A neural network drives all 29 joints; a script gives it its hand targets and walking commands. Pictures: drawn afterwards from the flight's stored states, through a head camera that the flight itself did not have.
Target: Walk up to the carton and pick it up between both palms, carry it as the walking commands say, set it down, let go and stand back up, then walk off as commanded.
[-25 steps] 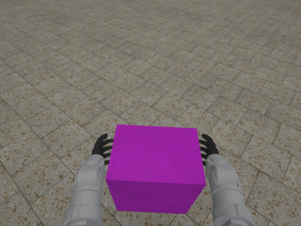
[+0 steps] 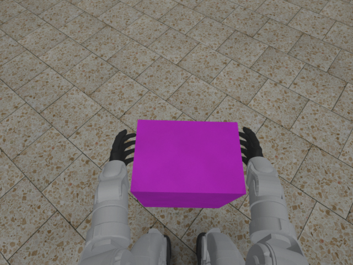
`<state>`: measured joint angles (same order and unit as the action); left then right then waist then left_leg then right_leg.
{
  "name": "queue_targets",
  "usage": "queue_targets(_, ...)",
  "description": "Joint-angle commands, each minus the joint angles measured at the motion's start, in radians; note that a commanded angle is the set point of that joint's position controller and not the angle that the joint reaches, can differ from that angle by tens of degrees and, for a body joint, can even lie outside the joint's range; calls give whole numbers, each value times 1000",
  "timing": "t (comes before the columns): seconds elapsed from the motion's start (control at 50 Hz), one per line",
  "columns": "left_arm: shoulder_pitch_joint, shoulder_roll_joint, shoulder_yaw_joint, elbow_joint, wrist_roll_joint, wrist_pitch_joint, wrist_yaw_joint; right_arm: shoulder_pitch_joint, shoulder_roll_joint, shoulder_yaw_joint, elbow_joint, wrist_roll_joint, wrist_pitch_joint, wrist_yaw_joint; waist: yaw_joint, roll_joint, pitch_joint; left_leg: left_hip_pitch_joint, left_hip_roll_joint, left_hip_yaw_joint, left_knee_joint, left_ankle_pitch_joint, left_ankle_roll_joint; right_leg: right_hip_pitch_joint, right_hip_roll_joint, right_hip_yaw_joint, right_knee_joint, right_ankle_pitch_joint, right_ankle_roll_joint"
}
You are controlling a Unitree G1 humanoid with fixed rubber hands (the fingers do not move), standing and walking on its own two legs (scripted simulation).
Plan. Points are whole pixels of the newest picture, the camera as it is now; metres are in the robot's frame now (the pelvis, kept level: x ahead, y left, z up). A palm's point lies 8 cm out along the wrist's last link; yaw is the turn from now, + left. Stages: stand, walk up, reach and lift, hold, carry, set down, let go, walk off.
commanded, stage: set down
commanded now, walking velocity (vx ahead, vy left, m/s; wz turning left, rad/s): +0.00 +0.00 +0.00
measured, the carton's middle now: (184, 170) +0.34 +0.00 -0.12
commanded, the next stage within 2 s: none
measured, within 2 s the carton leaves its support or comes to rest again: neither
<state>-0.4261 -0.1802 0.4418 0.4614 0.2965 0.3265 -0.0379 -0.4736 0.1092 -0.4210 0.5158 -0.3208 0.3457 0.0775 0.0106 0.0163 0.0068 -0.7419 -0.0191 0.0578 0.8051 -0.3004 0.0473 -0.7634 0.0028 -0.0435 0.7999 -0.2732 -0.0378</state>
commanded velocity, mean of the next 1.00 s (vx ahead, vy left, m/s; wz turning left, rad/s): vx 0.00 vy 0.00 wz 0.00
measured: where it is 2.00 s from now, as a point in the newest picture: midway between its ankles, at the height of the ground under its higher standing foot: outside the picture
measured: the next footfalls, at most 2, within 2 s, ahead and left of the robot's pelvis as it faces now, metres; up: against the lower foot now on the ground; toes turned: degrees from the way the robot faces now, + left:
none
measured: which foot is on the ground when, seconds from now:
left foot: down 0.00-1.00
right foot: down 0.00-1.00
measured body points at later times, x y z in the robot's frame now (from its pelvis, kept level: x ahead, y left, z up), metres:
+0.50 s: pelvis -0.01 -0.01 -0.07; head +0.16 -0.01 +0.35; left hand +0.37 +0.17 -0.13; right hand +0.39 -0.16 -0.13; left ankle +0.05 +0.09 -0.70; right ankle +0.06 -0.10 -0.70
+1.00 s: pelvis -0.02 -0.01 -0.15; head +0.18 -0.01 +0.25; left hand +0.39 +0.17 -0.22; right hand +0.41 -0.16 -0.22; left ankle +0.05 +0.09 -0.70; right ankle +0.06 -0.10 -0.70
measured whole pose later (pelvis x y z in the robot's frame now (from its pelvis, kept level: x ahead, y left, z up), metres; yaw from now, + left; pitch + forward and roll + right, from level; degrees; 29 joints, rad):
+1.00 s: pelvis -0.02 -0.01 -0.15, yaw +1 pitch +40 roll +1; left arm -0.66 -0.09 0.45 0.53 0.20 0.31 0.00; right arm -0.70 0.04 -0.40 0.59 -0.21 0.31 0.00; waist 0.01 0.00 -0.26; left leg -1.68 -0.01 0.06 1.47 -0.48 0.04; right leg -1.71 -0.01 -0.06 1.45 -0.45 -0.05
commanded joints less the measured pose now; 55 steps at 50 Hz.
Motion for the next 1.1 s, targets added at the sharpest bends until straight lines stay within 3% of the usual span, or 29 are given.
queue_targets(0.0, -506, -802, -523, 37, -131, -24, -210, -480, 842, 515, 27, 138, -41, 210, 4, -20, -599, 155, -62, -174, -35, 189, -4, 211, 82, 139, -13, 173, -12)
queue_targets(0.24, -572, -795, -523, 32, -139, -11, -254, -517, 895, 541, 36, 142, -25, 202, -1, -32, -728, -111, -96, -139, 105, 115, -6, 98, 96, 139, 113, 147, 2)
queue_targets(0.42, -614, -787, -514, 60, -146, -15, -259, -556, 901, 552, 53, 159, -31, 186, 1, -26, -812, -279, -109, -127, 216, 97, -12, -38, 105, 140, 222, 135, 8)
queue_targets(0.7, -703, -798, -562, 78, -200, -24, -229, -643, 879, 585, 68, 216, -41, 163, 3, -25, -983, -445, -120, -118, 394, 73, -31, -278, 124, 119, 407, 89, 19)
queue_targets(1.08, -847, -770, -538, 122, -232, -35, -177, -780, 832, 535, 139, 237, -53, 131, 5, -32, -1058, -610, -131, -97, 573, 31, -45, -523, 140, 86, 593, 27, 25)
